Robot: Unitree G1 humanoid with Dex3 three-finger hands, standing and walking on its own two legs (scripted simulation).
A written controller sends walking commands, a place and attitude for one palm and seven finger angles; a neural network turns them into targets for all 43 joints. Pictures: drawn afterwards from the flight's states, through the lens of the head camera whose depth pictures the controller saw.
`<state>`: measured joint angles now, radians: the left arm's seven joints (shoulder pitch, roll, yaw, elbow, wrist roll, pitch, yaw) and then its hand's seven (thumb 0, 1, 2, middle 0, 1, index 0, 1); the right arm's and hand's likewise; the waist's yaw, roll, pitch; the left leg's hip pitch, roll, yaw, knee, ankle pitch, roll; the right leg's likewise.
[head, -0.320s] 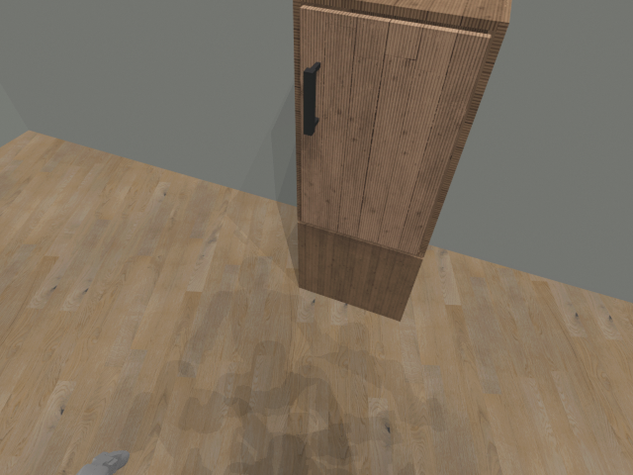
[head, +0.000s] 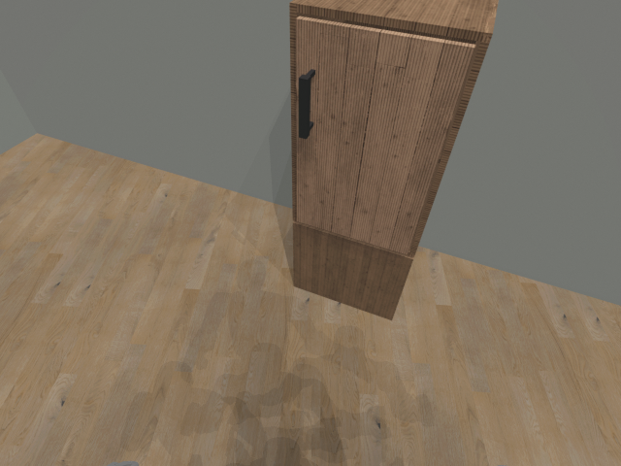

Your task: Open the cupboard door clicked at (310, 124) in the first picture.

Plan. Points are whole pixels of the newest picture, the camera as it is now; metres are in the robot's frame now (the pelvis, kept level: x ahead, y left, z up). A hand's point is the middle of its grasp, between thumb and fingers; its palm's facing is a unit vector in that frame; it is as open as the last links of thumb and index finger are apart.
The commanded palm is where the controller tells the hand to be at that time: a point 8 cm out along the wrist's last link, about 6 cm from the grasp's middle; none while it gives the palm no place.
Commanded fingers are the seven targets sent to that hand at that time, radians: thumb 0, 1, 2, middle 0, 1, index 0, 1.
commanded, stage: stand and wait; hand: left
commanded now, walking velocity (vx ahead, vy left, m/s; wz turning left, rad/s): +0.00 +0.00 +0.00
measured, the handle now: (307, 104) +0.85 +0.07 +0.05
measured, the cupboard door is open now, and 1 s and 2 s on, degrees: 0 0 0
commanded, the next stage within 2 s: look at it before walking up in 0.50 s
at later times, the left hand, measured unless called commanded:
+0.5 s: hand out of the picture +0.05 +0.23 -0.15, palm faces -0.02 -0.94 -0.33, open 7.4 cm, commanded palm none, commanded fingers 0.00 0.90 0.90 -0.20 -0.30 -0.20 -0.30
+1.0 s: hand out of the picture +0.08 +0.23 -0.15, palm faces -0.03 -0.94 -0.33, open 7.4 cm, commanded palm none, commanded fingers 0.00 0.90 0.90 -0.20 -0.30 -0.20 -0.30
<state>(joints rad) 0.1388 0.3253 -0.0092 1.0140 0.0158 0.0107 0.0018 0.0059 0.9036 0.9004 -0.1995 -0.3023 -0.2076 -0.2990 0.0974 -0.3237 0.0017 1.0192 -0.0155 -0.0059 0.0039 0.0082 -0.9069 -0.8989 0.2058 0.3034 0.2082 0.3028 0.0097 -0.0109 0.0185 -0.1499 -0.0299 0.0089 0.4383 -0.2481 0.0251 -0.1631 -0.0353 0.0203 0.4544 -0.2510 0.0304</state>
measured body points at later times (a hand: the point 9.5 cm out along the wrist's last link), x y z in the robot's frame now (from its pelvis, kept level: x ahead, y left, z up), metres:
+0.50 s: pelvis -0.01 -0.01 +0.00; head -0.01 -0.02 +0.45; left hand +0.05 +0.28 -0.13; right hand +0.05 -0.31 -0.13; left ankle -0.01 +0.10 -0.74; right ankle +0.00 -0.14 -0.74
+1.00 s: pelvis +0.00 -0.02 +0.00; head +0.01 -0.02 +0.45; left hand +0.08 +0.28 -0.13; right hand +0.08 -0.31 -0.13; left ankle -0.01 +0.10 -0.74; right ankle +0.00 -0.14 -0.74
